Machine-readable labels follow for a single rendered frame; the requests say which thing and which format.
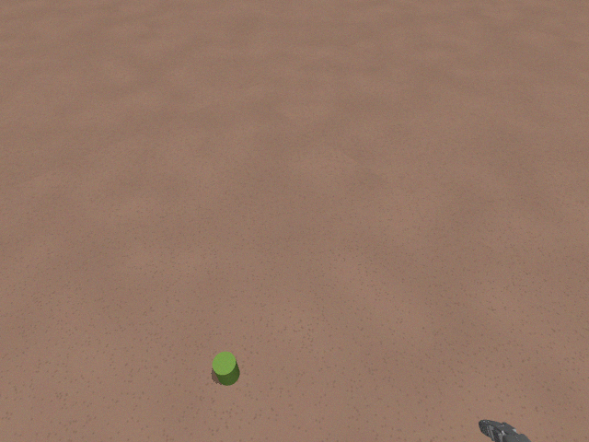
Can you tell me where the right robot hand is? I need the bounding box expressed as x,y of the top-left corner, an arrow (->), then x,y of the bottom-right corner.
479,420 -> 531,442

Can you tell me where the can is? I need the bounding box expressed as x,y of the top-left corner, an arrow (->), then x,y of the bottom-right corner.
213,352 -> 240,386

